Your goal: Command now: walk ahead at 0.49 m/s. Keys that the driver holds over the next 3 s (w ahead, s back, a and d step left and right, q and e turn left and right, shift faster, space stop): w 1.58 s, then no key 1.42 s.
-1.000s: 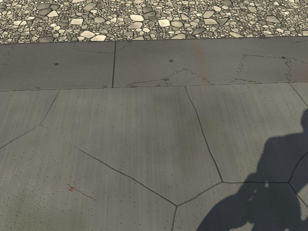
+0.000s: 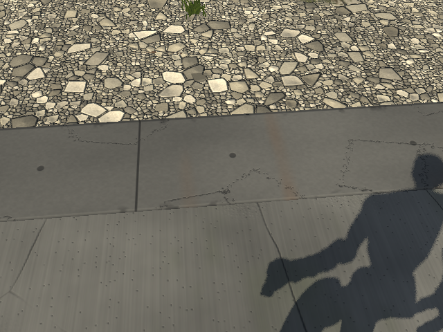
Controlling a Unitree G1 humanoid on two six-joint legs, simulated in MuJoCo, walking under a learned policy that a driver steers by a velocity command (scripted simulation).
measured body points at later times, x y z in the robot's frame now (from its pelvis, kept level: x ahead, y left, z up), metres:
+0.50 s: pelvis +0.27 -0.08 +0.00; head +0.29 -0.10 +0.45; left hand +0.33 +0.18 -0.12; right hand +0.37 -0.35 -0.14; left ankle +0.29 +0.08 -0.66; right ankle +0.29 -0.16 -0.74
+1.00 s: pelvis +0.55 -0.01 -0.01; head +0.58 +0.00 +0.44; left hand +0.59 +0.25 -0.15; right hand +0.66 -0.27 -0.13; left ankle +0.60 +0.07 -0.74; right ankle +0.46 -0.16 -0.65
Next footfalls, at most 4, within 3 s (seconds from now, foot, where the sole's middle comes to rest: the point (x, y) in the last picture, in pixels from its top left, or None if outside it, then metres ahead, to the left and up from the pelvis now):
0.30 right None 0.33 -0.17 -0.78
0.86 left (200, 293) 0.64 0.07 -0.78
1.42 right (264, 211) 0.95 -0.16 -0.78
1.90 left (204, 170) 1.16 0.06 -0.78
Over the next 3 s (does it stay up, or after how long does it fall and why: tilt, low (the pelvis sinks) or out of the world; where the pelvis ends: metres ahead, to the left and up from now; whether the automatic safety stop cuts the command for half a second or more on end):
stays up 1.08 -0.07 -0.01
